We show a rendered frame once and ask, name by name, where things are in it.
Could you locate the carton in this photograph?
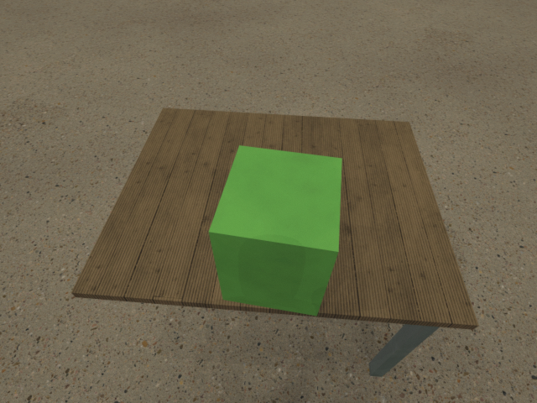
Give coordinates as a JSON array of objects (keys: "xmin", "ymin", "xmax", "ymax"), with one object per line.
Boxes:
[{"xmin": 209, "ymin": 145, "xmax": 342, "ymax": 316}]

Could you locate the table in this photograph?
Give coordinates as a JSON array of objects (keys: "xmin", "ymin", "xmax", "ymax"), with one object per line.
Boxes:
[{"xmin": 71, "ymin": 108, "xmax": 479, "ymax": 377}]

